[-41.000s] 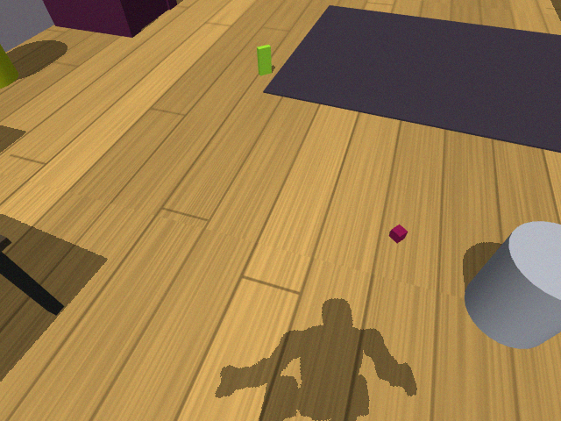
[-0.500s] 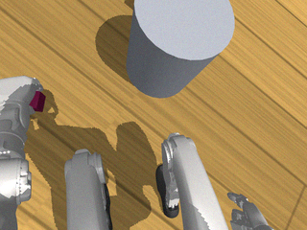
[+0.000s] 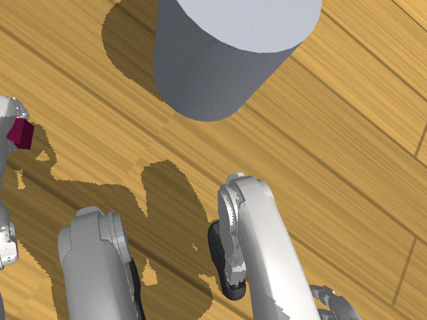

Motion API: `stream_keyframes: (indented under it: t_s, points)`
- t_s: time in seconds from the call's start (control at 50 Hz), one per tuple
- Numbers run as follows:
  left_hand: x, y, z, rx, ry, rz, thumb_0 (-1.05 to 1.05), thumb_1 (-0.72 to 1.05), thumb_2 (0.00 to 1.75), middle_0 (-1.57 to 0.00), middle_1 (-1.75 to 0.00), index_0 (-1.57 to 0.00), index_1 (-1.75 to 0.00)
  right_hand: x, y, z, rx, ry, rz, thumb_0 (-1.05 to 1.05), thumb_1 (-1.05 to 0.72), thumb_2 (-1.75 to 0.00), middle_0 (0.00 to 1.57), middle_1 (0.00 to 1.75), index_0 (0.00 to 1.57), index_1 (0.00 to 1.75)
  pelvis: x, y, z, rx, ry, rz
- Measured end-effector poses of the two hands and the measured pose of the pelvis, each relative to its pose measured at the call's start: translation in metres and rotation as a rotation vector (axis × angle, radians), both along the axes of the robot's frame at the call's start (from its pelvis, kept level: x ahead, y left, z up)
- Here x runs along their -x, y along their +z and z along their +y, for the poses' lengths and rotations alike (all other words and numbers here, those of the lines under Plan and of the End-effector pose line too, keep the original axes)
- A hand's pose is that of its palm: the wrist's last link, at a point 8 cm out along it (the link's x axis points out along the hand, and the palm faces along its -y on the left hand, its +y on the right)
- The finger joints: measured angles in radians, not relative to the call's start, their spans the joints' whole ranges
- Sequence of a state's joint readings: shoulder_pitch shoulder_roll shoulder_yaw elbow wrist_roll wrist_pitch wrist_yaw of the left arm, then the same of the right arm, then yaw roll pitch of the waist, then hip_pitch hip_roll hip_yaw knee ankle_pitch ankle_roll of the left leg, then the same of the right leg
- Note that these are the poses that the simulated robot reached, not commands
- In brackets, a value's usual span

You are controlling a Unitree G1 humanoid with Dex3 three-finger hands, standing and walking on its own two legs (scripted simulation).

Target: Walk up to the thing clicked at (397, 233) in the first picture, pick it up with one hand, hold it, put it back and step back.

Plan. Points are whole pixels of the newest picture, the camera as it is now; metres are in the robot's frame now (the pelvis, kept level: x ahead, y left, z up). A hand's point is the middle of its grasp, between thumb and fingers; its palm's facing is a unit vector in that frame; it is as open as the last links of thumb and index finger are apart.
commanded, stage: crouch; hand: left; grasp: from above
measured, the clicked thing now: (12, 133) +0.49 +0.29 -0.21
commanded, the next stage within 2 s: lower in 0.20 s
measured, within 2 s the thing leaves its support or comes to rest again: rests again in 1.14 s
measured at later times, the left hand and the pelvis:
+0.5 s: hand (9, 140) +0.48 +0.30 -0.21, palm faces -0.49 -0.08 -0.87, open 7.3 cm; pelvis +0.00 +0.00 -0.02, yaw -2 degrees
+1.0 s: hand (22, 143) +0.48 +0.29 -0.26, palm faces -0.47 -0.08 -0.88, open 7.3 cm; pelvis +0.01 +0.00 -0.04, yaw -4 degrees
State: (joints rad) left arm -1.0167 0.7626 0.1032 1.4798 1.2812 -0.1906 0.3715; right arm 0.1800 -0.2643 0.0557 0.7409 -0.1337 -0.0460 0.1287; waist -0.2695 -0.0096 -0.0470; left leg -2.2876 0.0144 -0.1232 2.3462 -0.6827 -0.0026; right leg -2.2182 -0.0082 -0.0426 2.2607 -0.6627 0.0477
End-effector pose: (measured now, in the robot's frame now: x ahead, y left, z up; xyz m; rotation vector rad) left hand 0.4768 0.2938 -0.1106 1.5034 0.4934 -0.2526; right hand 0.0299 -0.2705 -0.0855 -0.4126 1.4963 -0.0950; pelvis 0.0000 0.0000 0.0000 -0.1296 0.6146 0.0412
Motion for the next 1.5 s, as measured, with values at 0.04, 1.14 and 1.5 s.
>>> stream_keyframes:
  t_s: [0.04,1.14,1.5]
  points:
    - [-0.001,-0.003,0.001,-0.001,0.004,-0.004,0.07,0.49,0.04,-1.09,-0.15,-0.98,-0.07,0.001,-0.003,0.001,-0.001,0.002,0.001,0.00,-0.90,-0.90,0.20,0.30,0.20,0.30,0.000,-0.003,0.000,0.001,-0.001,-0.001]
    - [-0.016,-0.103,-0.001,0.028,0.027,0.031,0.03,0.45,0.10,-1.13,-0.16,-0.98,-0.10,0.001,-0.018,0.008,-0.005,0.139,0.070,0.00,-0.90,-0.89,0.20,0.30,0.20,0.30,-0.009,-0.043,0.002,0.059,-0.040,-0.048]
    - [-0.017,-0.110,-0.001,0.024,0.012,0.006,0.03,0.43,0.12,-1.15,-0.16,-0.98,-0.10,-0.003,-0.011,0.010,0.002,0.197,0.061,0.00,-0.90,-0.89,0.20,0.30,0.20,0.30,-0.008,-0.046,0.005,0.081,-0.052,-0.067]
